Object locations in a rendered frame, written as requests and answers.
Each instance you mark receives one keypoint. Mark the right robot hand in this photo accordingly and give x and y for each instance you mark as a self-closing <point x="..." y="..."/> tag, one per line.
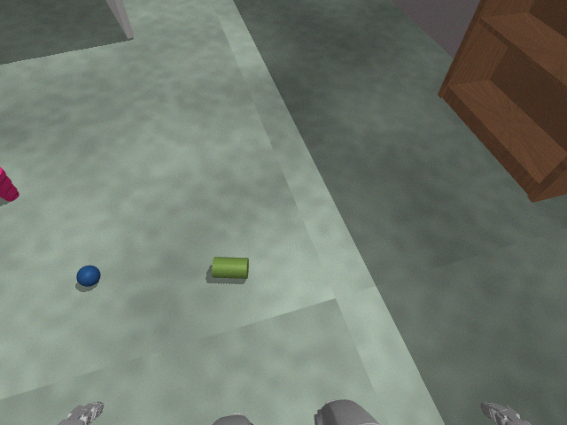
<point x="502" y="415"/>

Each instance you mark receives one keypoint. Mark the bookshelf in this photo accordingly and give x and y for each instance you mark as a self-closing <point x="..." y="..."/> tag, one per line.
<point x="508" y="84"/>

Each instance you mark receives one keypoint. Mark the left robot hand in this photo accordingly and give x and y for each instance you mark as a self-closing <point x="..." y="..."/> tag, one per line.
<point x="84" y="415"/>

